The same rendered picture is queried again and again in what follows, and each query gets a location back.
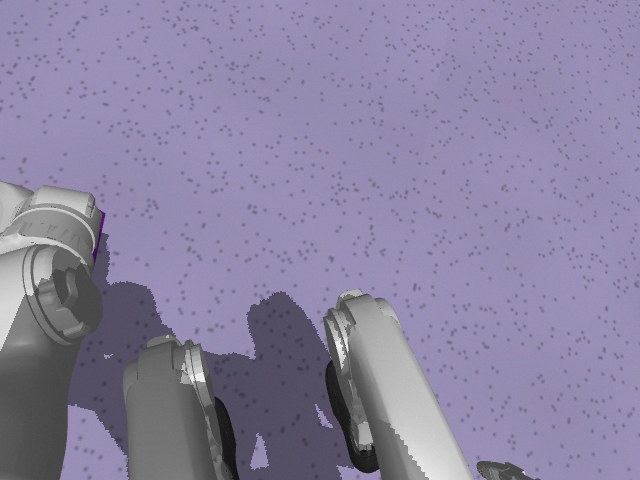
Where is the right robot hand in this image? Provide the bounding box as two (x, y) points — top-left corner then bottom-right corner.
(477, 461), (541, 480)

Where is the right robot foot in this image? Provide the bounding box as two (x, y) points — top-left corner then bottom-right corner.
(325, 360), (379, 473)

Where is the left robot arm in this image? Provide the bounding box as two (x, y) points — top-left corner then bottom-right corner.
(0, 185), (103, 480)

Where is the left robot hand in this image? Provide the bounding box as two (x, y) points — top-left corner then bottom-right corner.
(0, 181), (99, 243)

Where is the small box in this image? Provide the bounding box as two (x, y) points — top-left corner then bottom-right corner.
(93, 210), (106, 270)

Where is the left robot foot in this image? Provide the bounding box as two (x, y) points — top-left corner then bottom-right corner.
(214, 397), (240, 480)

